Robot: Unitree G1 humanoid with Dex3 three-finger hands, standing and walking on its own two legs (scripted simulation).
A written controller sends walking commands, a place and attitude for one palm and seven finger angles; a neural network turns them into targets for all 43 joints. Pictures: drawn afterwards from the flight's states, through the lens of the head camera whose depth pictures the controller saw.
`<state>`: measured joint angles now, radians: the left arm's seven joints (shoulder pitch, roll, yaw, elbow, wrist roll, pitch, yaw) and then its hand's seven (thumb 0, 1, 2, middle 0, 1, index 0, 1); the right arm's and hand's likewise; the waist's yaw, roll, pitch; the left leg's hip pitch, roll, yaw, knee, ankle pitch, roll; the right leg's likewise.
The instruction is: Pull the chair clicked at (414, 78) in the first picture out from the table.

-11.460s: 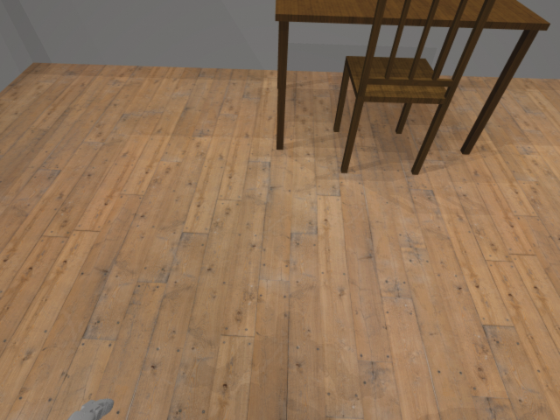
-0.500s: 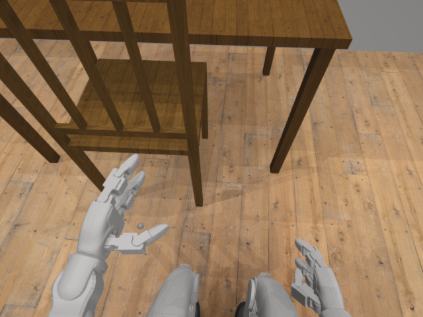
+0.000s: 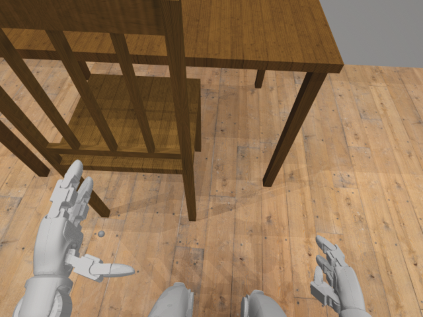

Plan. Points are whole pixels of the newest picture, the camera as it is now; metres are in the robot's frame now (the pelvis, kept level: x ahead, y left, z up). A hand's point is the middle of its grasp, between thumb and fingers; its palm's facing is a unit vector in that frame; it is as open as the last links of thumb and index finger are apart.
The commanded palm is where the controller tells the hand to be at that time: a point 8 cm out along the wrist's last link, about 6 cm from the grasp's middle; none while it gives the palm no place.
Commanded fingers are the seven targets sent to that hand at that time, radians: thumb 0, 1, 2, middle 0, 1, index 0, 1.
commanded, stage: raise the hand toward the chair's back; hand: left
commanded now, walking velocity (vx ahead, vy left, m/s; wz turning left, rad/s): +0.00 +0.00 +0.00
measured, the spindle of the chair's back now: (91, 103) +0.52 +0.32 +0.04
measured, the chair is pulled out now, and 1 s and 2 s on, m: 0.00 0.00 0.00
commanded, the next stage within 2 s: aim the fingers beside a spindle in 0.84 s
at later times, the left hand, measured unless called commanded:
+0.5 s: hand (113, 229) +0.25 +0.19 +0.04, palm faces +0.00 -1.00 -0.04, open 17.0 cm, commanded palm +0.22 +0.25 +0.06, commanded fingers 0.00 -0.50 0.30 -0.06 -0.08 -0.06 -0.08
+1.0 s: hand (95, 234) +0.23 +0.20 +0.06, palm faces +0.10 -0.99 -0.06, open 17.0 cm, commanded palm +0.21 +0.25 +0.06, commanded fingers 0.00 -0.50 0.30 -0.06 -0.08 -0.06 -0.08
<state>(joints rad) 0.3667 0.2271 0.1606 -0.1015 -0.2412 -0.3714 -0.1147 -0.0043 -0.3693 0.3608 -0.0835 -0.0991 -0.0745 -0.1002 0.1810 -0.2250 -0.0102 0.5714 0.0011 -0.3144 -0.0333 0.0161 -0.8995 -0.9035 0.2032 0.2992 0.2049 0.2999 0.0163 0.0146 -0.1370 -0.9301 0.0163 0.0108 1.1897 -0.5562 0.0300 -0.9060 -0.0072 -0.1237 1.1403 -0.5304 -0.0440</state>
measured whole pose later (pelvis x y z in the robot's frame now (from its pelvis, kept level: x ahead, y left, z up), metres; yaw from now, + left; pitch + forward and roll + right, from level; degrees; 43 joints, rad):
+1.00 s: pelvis -0.02 -0.01 +0.00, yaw +0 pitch +15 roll -2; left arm 0.25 0.24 0.23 0.04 -0.28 -0.40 -0.21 -0.01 -0.50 0.30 -0.07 -0.08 -0.06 -0.08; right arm 0.20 -0.25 0.02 0.60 0.01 -0.30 -0.04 0.02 -0.90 -0.90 0.21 0.30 0.21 0.30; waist 0.01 0.02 -0.13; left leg -0.92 0.02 0.00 1.18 -0.52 0.02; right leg -0.89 0.00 -0.13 1.13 -0.50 -0.06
